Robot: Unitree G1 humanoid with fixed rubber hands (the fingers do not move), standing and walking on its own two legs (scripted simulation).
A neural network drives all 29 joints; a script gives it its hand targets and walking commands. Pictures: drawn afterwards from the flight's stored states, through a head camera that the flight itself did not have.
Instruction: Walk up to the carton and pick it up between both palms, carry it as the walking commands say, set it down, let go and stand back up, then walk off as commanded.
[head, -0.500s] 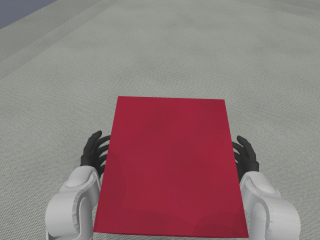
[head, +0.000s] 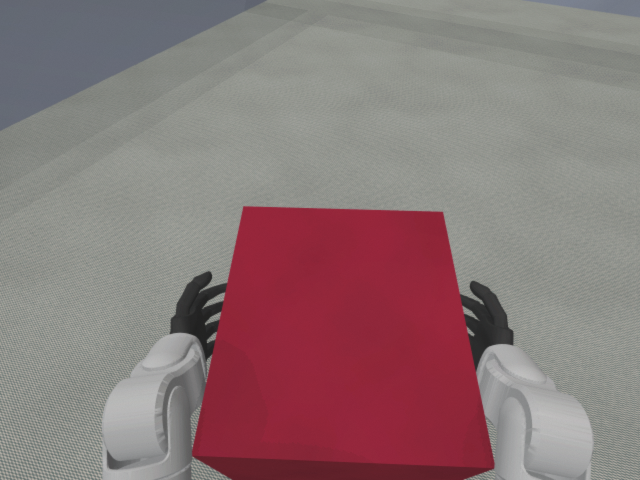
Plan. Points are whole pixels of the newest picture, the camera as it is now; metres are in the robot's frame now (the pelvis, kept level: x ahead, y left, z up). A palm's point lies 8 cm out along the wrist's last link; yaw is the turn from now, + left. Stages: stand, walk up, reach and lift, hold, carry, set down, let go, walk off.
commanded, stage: carry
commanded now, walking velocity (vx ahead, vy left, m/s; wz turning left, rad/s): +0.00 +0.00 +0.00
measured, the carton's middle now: (337, 358) +0.25 -0.01 +0.02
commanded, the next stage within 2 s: hold in 1.54 s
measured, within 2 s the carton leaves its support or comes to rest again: neither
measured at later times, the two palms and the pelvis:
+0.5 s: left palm (178, 372) +0.21 +0.16 +0.08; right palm (487, 382) +0.20 -0.16 +0.08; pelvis -0.04 +0.01 +0.00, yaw +0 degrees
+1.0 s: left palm (184, 389) +0.20 +0.16 +0.06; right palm (488, 399) +0.19 -0.16 +0.06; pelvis -0.06 +0.00 +0.00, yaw +0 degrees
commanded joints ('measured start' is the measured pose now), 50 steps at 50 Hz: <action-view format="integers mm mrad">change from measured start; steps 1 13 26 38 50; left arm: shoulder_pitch -350 -410 -429 -446 -464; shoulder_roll -682 -683 -639 -620 -587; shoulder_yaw -646 -614 -568 -529 -495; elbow -48 26 123 185 255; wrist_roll -195 -167 -130 -102 -78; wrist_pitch -15 -97 -135 -207 -286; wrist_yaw -103 -115 -111 -114 -130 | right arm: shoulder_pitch -382 -424 -438 -465 -485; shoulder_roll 692 684 639 628 612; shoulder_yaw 674 632 578 546 512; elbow -78 1 90 156 237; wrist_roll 224 192 154 132 94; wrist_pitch -34 -122 -165 -234 -311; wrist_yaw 111 124 120 129 143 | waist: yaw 4 6 7 7 6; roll -24 -6 6 3 -2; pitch -219 -185 -133 -161 -177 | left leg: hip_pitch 93 78 46 34 19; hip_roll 75 105 115 114 111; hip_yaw -58 -93 -106 -101 -95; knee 6 -63 -128 -119 -107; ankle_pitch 597 419 299 280 261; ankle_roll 13 25 15 8 6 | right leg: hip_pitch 133 79 40 47 42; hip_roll -113 -118 -111 -110 -110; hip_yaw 81 99 99 103 116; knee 2 -59 -121 -117 -114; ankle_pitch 800 461 277 311 325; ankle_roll -5 -6 -1 -6 -11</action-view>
